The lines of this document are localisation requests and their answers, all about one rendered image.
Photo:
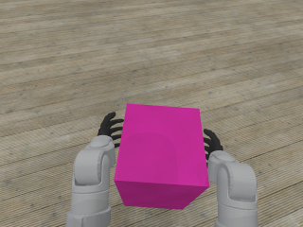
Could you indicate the carton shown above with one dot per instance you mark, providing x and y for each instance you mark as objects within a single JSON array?
[{"x": 161, "y": 159}]

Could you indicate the left robot forearm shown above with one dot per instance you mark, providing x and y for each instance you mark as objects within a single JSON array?
[{"x": 91, "y": 183}]

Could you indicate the left robot hand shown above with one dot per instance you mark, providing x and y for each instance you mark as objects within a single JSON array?
[{"x": 107, "y": 123}]

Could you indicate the right robot forearm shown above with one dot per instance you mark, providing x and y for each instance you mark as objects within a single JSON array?
[{"x": 237, "y": 190}]

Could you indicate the right robot hand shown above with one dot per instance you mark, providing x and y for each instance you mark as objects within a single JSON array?
[{"x": 214, "y": 143}]

